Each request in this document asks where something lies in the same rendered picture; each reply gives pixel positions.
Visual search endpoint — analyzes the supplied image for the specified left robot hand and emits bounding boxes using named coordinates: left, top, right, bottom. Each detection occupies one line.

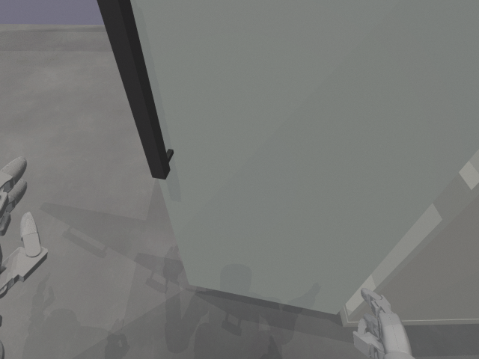
left=0, top=156, right=48, bottom=298

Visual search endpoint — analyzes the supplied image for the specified handle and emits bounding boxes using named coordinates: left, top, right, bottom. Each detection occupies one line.
left=97, top=0, right=174, bottom=180

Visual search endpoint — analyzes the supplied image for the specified right robot hand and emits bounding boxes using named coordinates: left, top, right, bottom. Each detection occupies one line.
left=353, top=288, right=412, bottom=359

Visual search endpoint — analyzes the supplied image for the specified fridge door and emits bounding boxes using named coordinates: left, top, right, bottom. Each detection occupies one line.
left=130, top=0, right=479, bottom=315

